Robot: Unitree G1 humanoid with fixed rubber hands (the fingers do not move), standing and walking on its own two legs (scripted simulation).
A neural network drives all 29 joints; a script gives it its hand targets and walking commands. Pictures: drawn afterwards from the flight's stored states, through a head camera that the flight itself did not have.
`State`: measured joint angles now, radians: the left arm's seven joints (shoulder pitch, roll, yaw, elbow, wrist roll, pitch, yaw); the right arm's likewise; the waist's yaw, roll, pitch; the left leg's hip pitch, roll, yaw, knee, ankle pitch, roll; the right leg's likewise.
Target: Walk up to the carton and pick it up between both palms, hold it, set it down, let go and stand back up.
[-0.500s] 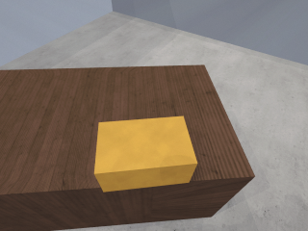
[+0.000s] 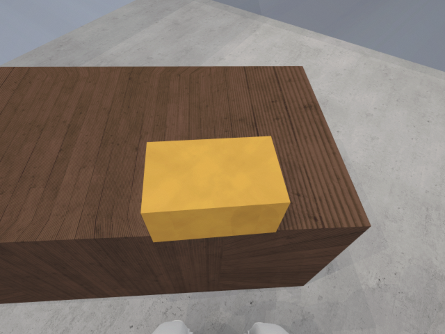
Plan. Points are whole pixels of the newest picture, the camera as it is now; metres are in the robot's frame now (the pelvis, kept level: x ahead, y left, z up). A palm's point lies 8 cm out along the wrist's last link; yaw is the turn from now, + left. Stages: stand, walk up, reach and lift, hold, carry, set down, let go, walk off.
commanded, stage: walk up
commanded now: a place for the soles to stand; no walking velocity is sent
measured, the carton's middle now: (213, 188) +0.44 +0.02 -0.07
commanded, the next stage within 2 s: none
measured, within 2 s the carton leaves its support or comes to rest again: neither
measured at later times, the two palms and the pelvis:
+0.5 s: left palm out of the picture +0.00 +0.20 -0.12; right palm out of the picture -0.01 -0.25 -0.13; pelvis -0.04 -0.02 +0.02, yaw +1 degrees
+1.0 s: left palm out of the picture -0.03 +0.23 -0.13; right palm out of the picture +0.00 -0.24 -0.12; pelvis -0.01 -0.01 +0.01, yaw +5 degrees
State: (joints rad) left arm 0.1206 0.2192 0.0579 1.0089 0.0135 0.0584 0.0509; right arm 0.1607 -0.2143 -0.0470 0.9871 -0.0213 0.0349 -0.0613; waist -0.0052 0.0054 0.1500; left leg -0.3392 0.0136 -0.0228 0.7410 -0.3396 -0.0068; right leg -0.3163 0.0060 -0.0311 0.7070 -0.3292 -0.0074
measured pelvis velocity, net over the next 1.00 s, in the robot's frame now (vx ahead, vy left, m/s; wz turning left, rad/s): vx -0.01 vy -0.01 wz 0.09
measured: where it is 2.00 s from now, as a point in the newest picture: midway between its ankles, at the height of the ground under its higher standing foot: outside the picture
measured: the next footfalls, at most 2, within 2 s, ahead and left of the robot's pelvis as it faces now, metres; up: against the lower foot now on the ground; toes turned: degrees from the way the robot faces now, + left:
right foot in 0.20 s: +0.00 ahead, -0.12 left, +0.00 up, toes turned +0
right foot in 1.62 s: +0.09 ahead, -0.15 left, +0.00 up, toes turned +5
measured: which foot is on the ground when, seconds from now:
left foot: down 0.00-1.00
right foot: down 0.00-0.02, up 0.04-0.18, down 0.20-1.00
